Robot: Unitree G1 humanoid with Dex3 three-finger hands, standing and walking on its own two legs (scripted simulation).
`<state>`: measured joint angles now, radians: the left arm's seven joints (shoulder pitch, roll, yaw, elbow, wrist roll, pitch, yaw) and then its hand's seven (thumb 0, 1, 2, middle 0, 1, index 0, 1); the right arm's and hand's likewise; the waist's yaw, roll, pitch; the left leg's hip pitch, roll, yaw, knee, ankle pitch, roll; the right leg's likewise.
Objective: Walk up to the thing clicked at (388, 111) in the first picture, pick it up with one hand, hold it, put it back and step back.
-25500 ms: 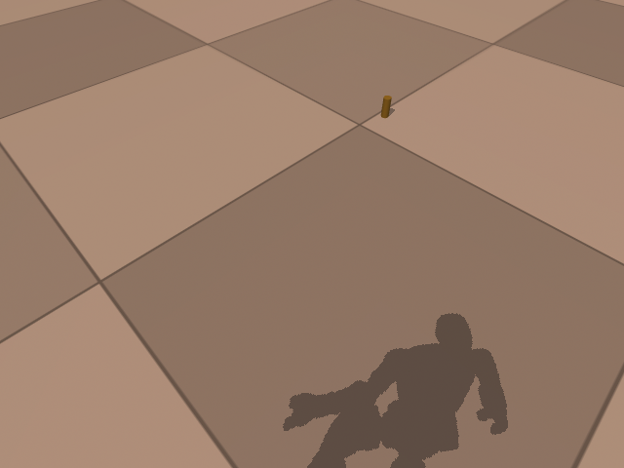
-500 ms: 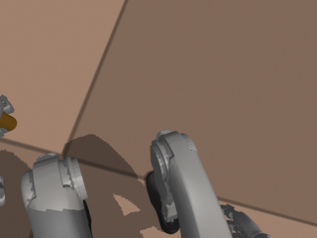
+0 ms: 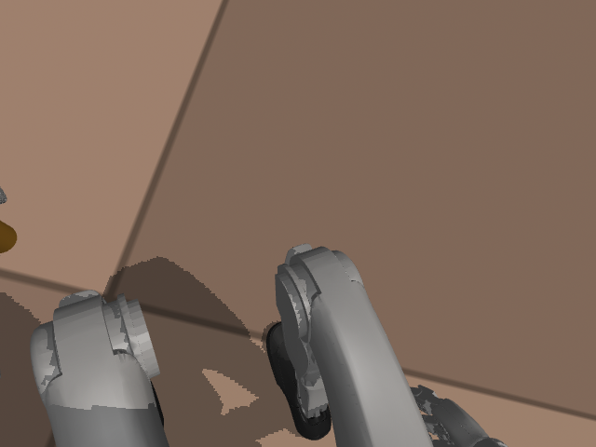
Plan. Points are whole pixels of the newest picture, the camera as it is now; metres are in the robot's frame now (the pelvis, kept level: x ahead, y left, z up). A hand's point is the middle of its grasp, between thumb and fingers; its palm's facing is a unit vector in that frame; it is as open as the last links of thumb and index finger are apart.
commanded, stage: open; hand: left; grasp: from above
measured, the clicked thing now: out of the picture +0.43 +0.33 -0.24
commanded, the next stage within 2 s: withdraw in 0.54 s
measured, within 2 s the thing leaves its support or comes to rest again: neither
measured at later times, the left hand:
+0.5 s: hand out of the picture +0.41 +0.33 -0.20, palm faces -0.42 -0.16 -0.89, open 12.3 cm
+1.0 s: hand out of the picture +0.42 +0.35 -0.13, palm faces -0.30 -0.08 -0.95, open 14.0 cm
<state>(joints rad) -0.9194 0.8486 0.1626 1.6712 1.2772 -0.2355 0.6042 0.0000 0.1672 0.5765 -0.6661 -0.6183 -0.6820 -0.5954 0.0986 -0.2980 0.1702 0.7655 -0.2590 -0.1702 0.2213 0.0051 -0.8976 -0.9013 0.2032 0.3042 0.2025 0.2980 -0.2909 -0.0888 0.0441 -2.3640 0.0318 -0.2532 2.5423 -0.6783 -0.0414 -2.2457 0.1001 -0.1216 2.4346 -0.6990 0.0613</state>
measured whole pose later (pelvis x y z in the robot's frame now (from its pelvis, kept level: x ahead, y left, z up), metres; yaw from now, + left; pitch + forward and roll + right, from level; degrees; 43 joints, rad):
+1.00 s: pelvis +0.00 +0.00 +0.02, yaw +2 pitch +32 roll -9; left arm -0.78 0.71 0.12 1.25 1.22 -0.14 0.45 0.00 -0.50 0.99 -0.10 -1.00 -0.11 -1.00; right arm 0.14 -0.27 0.06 0.78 -0.16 -0.10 0.23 0.01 -0.91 -0.91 0.20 0.30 0.20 0.30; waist -0.20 -0.02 -0.09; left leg -2.34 0.03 -0.20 2.45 -0.68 -0.04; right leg -2.22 0.07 -0.09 2.37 -0.73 0.05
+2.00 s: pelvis +0.00 +0.00 +0.09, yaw +6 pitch +35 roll -7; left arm -0.75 0.60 0.06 1.11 0.99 -0.07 0.26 0.00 -0.13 0.85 -0.23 -0.65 -0.22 -0.65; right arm 0.19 -0.23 0.01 0.74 -0.07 -0.03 0.13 0.01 -0.89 -0.90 0.20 0.30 0.20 0.30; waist -0.14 0.05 -0.16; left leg -2.18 0.04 -0.13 2.22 -0.65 -0.02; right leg -2.09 0.05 -0.04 2.18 -0.70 0.05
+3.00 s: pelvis +0.08 +0.01 +0.41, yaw +14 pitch +12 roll -3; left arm 0.51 0.22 0.04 -0.15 -0.07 0.47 0.05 0.01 0.91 0.90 -0.20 -0.31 -0.21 -0.30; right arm 0.33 -0.22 0.04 0.50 0.03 -0.18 -0.19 0.02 -0.90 -0.90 0.20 0.30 0.20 0.30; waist -0.06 0.06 -0.20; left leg -0.78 0.04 -0.07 1.05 -0.48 -0.02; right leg -0.69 0.01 -0.04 0.98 -0.51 0.02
